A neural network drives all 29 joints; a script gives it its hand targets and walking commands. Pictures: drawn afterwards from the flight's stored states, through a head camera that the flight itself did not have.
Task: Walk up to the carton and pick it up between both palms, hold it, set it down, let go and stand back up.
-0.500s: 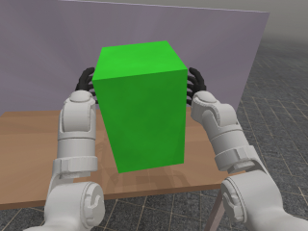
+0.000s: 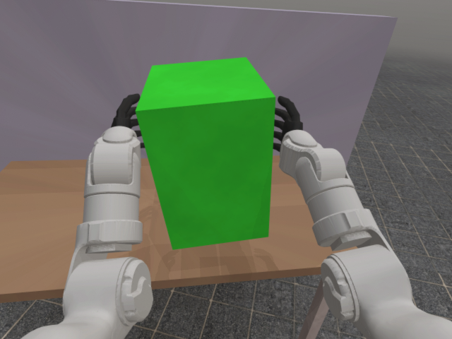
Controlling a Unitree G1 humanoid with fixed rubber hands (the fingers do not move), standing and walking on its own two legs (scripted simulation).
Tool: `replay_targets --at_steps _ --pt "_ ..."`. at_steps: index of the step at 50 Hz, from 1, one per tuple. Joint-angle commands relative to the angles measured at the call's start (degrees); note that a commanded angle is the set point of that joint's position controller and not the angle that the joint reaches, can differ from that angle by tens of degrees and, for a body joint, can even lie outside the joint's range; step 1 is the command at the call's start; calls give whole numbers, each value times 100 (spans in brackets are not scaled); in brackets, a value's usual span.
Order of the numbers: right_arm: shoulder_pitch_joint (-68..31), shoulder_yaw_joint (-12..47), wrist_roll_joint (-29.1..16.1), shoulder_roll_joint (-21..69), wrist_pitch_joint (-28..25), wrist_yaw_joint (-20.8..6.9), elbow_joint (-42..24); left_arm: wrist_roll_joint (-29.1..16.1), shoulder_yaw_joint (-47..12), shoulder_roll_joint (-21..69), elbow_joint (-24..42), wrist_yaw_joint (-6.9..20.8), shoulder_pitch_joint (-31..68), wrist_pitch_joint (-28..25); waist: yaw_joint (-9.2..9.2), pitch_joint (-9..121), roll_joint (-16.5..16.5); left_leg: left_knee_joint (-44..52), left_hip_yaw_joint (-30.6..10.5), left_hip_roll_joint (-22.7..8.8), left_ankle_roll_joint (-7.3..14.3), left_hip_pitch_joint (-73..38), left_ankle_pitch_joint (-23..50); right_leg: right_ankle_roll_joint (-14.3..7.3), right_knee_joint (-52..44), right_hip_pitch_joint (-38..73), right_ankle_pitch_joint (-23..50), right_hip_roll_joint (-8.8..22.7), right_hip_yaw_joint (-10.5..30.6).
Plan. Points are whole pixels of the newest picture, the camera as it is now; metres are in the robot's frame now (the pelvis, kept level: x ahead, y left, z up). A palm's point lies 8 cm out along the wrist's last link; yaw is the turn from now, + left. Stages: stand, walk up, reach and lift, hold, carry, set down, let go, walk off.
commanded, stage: hold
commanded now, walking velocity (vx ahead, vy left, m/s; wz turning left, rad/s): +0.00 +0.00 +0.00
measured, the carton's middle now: (210, 151) +0.42 +0.00 +0.22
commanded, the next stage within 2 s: none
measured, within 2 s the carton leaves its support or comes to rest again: neither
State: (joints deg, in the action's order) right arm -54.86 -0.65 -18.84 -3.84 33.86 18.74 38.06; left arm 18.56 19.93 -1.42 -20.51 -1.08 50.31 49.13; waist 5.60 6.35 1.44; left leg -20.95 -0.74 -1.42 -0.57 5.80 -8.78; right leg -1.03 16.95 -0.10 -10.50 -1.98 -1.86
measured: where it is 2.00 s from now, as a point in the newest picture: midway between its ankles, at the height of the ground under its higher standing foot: outside the picture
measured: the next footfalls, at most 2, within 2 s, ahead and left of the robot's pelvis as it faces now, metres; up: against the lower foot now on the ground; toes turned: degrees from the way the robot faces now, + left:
none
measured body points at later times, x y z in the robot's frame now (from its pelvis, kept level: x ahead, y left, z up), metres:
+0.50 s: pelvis +0.00 +0.00 +0.00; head -0.09 +0.02 +0.44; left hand +0.38 +0.15 +0.27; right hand +0.38 -0.13 +0.27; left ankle +0.04 +0.12 -0.75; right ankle +0.00 -0.10 -0.75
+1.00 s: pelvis +0.00 +0.00 +0.00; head -0.08 +0.02 +0.44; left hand +0.39 +0.15 +0.26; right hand +0.38 -0.13 +0.27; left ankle +0.04 +0.12 -0.75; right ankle +0.00 -0.10 -0.75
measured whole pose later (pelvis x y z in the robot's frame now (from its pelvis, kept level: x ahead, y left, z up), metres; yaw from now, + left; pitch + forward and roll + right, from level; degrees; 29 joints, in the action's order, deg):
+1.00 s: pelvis +0.00 +0.00 +0.00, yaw +0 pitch -7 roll -1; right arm -53.8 1.4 -20.9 -5.1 34.1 18.8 37.0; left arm 19.3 19.7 -0.1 -18.1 -1.4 48.6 50.0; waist 6.0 5.4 1.0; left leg -21.6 -0.5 -1.4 -0.5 4.9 -9.6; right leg -0.8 16.6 1.2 -10.7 -2.0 -1.5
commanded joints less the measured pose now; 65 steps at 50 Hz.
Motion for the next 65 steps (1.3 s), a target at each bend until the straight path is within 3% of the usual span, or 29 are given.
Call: replay_targets --at_steps 1,4,8,13,18,21,22,23,24,26,27,32,36,38,42,43,48,50,55,59,65 --pt "-5023 1601 -910 3536 -419 -714 -2131 -1333 -2466 3653 955 898 4344 -482 108 2218 -424 -47 -29 314 -114 -1256 1329 486 -204 -1 1417 -193 75" --pt "-4969 1616 -991 3446 -412 -695 -2202 -1318 -2567 3722 988 875 4231 -447 125 2095 -609 -107 -57 314 -181 -1281 1440 459 -209 -72 1422 -194 62" --pt "-4971 1595 -917 3435 -421 -703 -2193 -1159 -2412 3634 797 917 4022 -378 43 1798 -401 -8 -42 286 -111 -1185 1218 456 -274 -151 1177 -207 30" --pt "-4944 1496 -970 3463 -406 -808 -1986 -1344 -2695 3825 1285 791 4549 -447 142 1947 -717 9 -49 243 -221 -1173 1222 385 -228 -254 873 -228 40" --pt "-5104 1624 -893 3534 -431 -768 -2104 -1178 -2353 3541 698 823 4188 -414 -60 1854 -259 23 -8 307 -16 -1139 932 487 -314 -203 969 -179 68" --pt "-5185 1704 -923 3573 -466 -687 -2387 -1202 -2365 3562 712 889 4053 -408 -36 2109 -250 -16 -18 330 18 -1194 1092 509 -294 -23 1296 -161 95" --pt "-5119 1646 -946 3519 -461 -682 -2372 -1285 -2554 3717 935 872 4163 -430 107 2223 -430 -19 -52 296 -81 -1250 1199 467 -248 -12 1287 -215 56" --pt "-5176 1674 -959 3515 -471 -693 -2315 -1266 -2494 3687 899 857 4233 -438 38 2047 -461 -49 -25 308 -88 -1192 1254 461 -270 -56 1234 -203 56" --pt "-5032 1578 -904 3466 -440 -704 -2128 -1273 -2507 3698 907 854 4295 -448 113 1924 -459 -23 -39 294 -119 -1200 1172 462 -273 -131 1116 -210 44" --pt "-4985 1713 -982 3603 -455 -734 -2325 -1398 -2623 3696 1215 819 4384 -513 79 2276 -429 -38 -29 284 -102 -1261 1274 464 -215 -81 1208 -228 40" --pt "-5036 1597 -900 3500 -441 -742 -2190 -1352 -2579 3670 921 812 4335 -479 102 1985 -441 -9 -29 283 -95 -1189 1109 450 -286 -260 1039 -205 50" --pt "-4975 1631 -904 3488 -431 -731 -2374 -1348 -2636 3773 981 818 4138 -447 135 2127 -397 -40 -57 273 -103 -1207 1176 432 -270 -131 1118 -218 57" --pt "-4872 1578 -944 3370 -379 -738 -2229 -1362 -2776 3862 1135 809 4249 -432 207 2056 -700 -63 -94 244 -230 -1241 1311 404 -229 -198 1122 -223 51" --pt "-4958 1623 -935 3440 -376 -743 -2275 -1313 -2627 3768 1037 806 4212 -414 100 2016 -518 -50 -74 274 -172 -1202 1259 444 -243 -174 1133 -216 52" --pt "-4772 1623 -968 3420 -327 -750 -1991 -1198 -2495 3661 995 833 4184 -394 67 1731 -542 -28 -62 275 -166 -1185 1289 438 -241 -151 1207 -185 70" --pt "-4897 1631 -960 3411 -344 -749 -2125 -1141 -2371 3653 867 866 4087 -356 9 1816 -395 6 -54 267 -108 -1196 1214 441 -271 -107 1132 -202 60" --pt "-5100 1688 -1023 3482 -421 -742 -2319 -1190 -2412 3678 915 883 4161 -380 -32 2016 -368 -6 -12 276 -73 -1206 1335 445 -265 -70 1239 -222 71" --pt "-5086 1648 -1015 3457 -426 -743 -2288 -1230 -2524 3726 922 856 4165 -392 42 2003 -440 -24 -41 258 -114 -1249 1386 412 -266 -99 1233 -252 58" --pt "-5175 1822 -1007 3717 -453 -730 -2497 -1371 -2537 3655 1103 784 4314 -488 -48 2235 -175 -54 -41 307 -12 -1272 1245 513 -251 -104 1289 -225 56" --pt "-4837 1712 -996 3542 -399 -672 -2381 -1385 -2683 3676 1195 803 4274 -464 172 2219 -440 -105 -69 308 -110 -1421 1376 513 -230 -152 1560 -180 75" --pt "-4720 1557 -872 3392 -356 -672 -2061 -1178 -2521 3636 962 927 4073 -381 175 1774 -541 30 -42 294 -144 -1155 1006 465 -267 -129 1125 -151 65"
